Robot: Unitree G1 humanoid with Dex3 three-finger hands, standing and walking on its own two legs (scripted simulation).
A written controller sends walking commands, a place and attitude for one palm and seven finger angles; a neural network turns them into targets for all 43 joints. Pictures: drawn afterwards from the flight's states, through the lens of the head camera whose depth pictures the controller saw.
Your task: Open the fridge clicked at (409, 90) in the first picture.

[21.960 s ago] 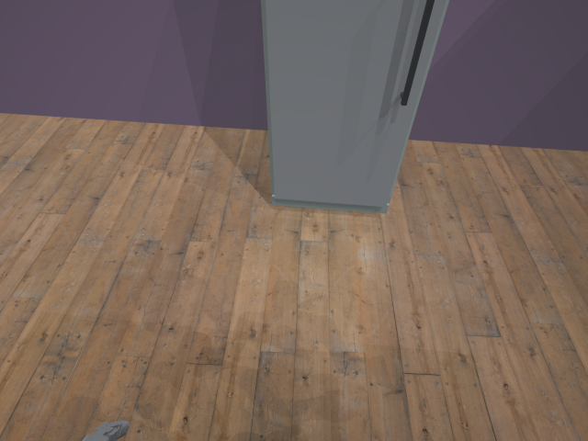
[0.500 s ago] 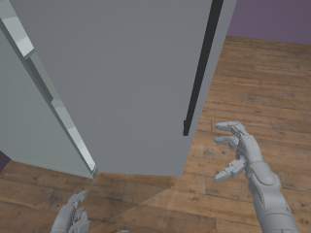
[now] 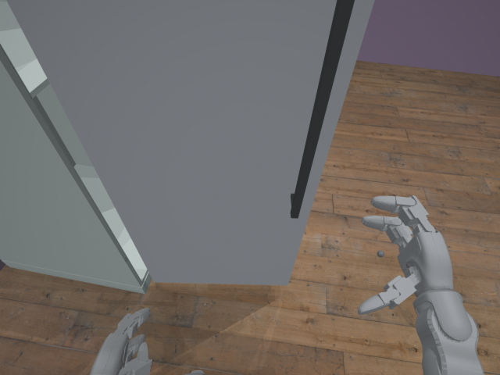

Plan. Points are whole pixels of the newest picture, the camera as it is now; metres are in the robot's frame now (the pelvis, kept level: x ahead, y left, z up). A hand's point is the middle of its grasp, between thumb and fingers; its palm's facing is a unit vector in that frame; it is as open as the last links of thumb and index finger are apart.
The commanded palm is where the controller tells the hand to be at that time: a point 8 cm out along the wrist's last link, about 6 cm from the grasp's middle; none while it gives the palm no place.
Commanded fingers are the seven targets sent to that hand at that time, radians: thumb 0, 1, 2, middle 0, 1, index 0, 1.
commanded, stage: draw the hand back to the body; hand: right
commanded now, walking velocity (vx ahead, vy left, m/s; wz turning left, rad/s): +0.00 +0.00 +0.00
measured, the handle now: (312, 123) +0.50 -0.08 +0.15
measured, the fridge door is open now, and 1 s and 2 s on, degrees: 80 80 80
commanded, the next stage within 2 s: step back with the hand held close in 1.32 s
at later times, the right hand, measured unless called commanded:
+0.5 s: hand (457, 280) +0.23 -0.24 +0.13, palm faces +0.27 +0.93 -0.25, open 13.1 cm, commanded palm +0.19 -0.28 +0.16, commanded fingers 0.00 -0.14 -0.53 0.23 0.75 0.23 0.75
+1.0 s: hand out of the picture +0.22 -0.30 +0.20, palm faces +0.50 +0.79 -0.36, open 8.3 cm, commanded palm +0.17 -0.33 +0.21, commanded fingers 0.00 -0.90 -0.90 0.20 0.30 0.20 0.30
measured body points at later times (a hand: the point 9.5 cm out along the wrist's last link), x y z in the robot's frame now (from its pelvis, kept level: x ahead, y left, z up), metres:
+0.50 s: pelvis +0.01 +0.00 +0.03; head -0.01 -0.01 +0.48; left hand +0.20 +0.22 -0.03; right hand +0.21 -0.28 +0.14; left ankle +0.04 +0.12 -0.70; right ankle +0.00 -0.11 -0.70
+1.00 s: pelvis +0.03 -0.02 +0.04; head +0.00 -0.02 +0.49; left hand +0.22 +0.19 -0.03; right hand +0.19 -0.34 +0.22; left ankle +0.04 +0.12 -0.70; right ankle +0.00 -0.11 -0.70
